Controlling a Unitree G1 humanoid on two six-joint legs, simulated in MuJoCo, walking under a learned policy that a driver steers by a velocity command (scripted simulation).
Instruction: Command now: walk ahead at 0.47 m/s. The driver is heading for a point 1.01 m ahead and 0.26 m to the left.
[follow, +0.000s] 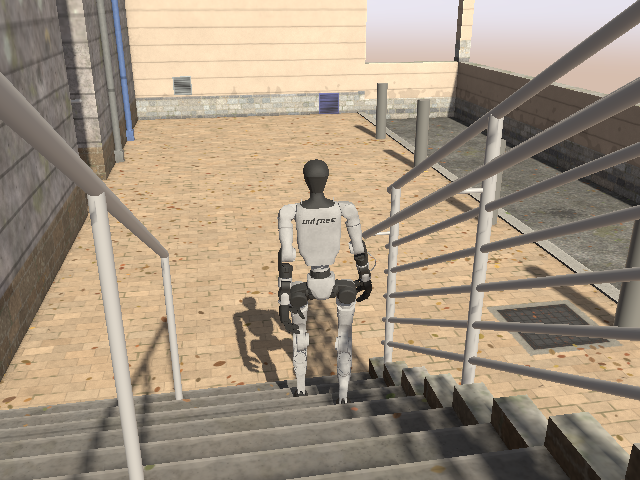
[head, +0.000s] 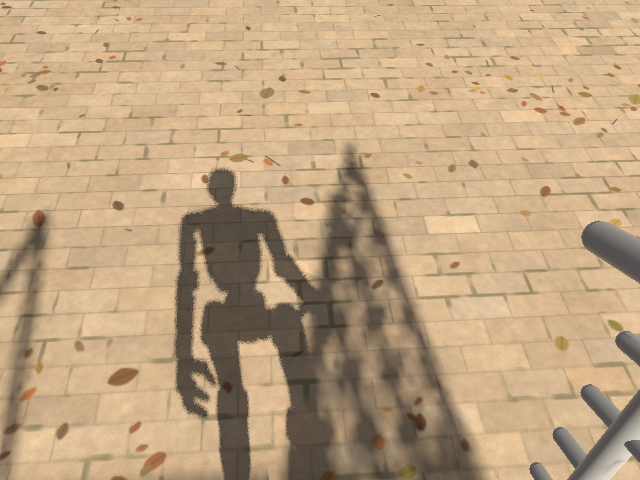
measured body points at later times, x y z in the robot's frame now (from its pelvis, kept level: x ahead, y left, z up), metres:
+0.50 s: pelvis +0.31 -0.03 -0.19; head +0.32 -0.04 +0.26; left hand +0.50 +0.18 -0.30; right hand +0.09 -0.18 -0.31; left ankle +0.06 +0.10 -0.74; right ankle +0.41 -0.12 -0.93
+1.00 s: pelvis +0.60 +0.02 -0.32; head +0.63 +0.05 +0.13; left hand +0.40 +0.14 -0.46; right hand +0.85 -0.13 -0.44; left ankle +0.74 +0.20 -1.04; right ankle +0.41 -0.12 -0.94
